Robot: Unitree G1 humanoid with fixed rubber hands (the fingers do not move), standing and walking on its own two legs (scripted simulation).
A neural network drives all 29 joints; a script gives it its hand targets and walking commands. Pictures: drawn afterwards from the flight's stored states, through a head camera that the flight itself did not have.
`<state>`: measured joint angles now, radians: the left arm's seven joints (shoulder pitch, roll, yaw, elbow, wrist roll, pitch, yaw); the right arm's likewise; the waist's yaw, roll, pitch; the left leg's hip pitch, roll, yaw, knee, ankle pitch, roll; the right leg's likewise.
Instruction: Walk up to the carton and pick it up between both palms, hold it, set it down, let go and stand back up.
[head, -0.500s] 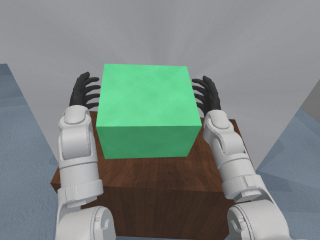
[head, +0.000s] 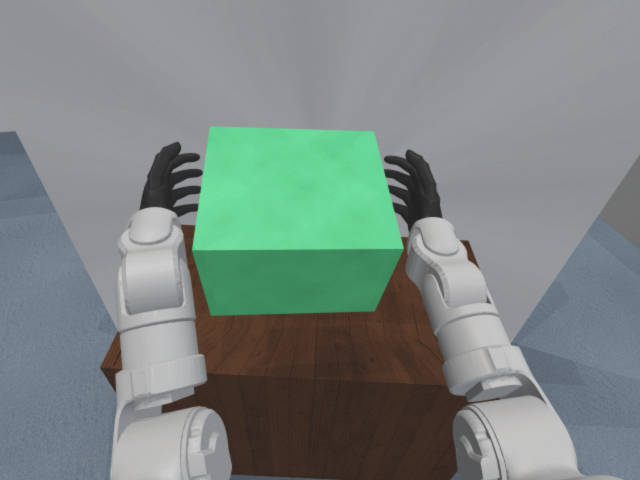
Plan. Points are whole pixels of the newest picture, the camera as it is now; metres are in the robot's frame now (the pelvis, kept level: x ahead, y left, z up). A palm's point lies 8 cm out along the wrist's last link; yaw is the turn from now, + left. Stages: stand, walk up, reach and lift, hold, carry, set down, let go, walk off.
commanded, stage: hold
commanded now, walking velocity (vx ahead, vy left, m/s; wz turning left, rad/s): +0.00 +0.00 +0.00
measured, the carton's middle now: (294, 221) +0.40 +0.01 +0.15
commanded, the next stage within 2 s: none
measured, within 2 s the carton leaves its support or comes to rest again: neither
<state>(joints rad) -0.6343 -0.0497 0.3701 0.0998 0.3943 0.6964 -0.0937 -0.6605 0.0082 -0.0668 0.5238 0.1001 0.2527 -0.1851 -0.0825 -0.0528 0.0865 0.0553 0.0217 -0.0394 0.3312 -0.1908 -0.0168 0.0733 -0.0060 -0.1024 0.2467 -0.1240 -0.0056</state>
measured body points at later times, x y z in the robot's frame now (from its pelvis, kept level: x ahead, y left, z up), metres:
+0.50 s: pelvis +0.00 +0.00 +0.00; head -0.04 +0.03 +0.45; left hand +0.38 +0.17 +0.20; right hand +0.37 -0.14 +0.19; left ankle +0.01 +0.13 -0.75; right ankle +0.02 -0.11 -0.75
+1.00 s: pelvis +0.00 +0.00 +0.00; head -0.04 +0.03 +0.45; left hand +0.38 +0.17 +0.20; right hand +0.38 -0.14 +0.18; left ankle +0.01 +0.13 -0.75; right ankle +0.02 -0.11 -0.75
